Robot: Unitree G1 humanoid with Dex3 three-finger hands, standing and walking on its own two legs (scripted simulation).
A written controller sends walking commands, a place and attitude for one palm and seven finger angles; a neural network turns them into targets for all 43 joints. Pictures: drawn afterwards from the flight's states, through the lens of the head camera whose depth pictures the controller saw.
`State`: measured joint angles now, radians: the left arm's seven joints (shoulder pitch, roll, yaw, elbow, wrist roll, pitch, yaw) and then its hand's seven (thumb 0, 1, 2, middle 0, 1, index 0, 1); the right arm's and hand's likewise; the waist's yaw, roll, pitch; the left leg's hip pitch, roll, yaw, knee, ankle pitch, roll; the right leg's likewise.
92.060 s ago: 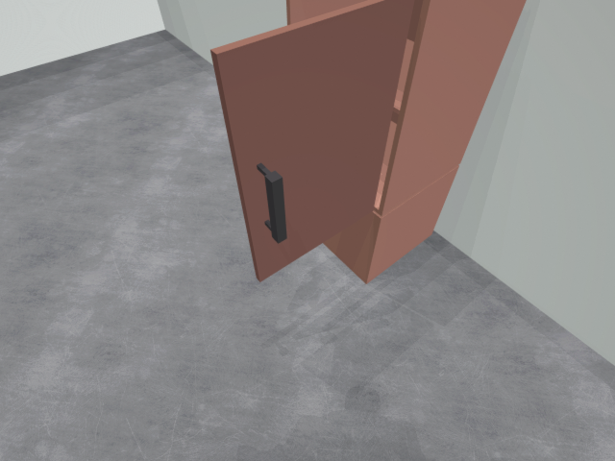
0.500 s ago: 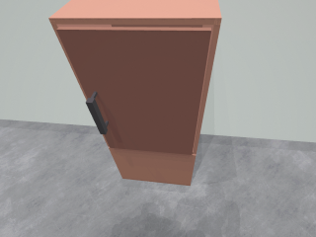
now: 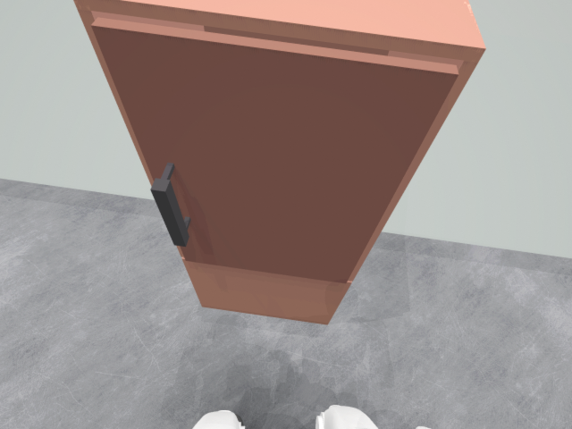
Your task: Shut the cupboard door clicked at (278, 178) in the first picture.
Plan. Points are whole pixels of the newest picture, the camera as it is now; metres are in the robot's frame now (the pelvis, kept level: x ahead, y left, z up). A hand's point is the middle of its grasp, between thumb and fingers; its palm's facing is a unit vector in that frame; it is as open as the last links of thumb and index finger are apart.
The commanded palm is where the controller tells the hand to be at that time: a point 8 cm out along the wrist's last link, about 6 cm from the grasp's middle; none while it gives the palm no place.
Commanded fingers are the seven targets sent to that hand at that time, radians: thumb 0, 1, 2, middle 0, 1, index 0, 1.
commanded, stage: come to a stop and stand still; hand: left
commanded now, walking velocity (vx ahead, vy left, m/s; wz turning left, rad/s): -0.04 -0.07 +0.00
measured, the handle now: (175, 206) +0.45 +0.24 -0.06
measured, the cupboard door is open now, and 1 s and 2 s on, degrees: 0 0 0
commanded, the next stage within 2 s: look again from close up in 0.78 s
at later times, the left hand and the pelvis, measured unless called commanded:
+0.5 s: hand out of the picture +0.00 +0.12 -0.18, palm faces +0.08 -0.98 -0.18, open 7.3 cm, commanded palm none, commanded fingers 0.00 0.90 0.90 -0.20 -0.30 -0.20 -0.30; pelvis -0.04 -0.06 +0.00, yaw +2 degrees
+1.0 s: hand out of the picture -0.07 +0.09 -0.17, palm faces +0.05 -0.99 -0.16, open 7.4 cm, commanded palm none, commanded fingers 0.00 0.90 0.90 -0.20 -0.30 -0.20 -0.30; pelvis -0.05 -0.06 +0.00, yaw +1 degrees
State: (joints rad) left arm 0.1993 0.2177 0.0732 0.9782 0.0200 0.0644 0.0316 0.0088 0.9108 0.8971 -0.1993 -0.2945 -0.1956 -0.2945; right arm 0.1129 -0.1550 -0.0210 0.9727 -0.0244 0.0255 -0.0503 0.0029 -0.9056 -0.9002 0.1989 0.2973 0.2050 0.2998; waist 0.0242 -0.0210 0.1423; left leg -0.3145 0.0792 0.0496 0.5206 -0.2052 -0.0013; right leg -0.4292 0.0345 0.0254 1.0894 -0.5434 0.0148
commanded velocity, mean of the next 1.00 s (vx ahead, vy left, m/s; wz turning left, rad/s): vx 0.00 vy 0.00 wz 0.00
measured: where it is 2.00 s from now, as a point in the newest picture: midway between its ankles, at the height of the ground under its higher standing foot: outside the picture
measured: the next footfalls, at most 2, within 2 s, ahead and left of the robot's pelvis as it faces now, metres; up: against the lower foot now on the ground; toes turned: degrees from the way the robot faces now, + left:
right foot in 0.20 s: +0.01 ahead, -0.18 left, +0.00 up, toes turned +0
left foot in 0.44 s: -0.03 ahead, +0.06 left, +0.00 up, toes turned +3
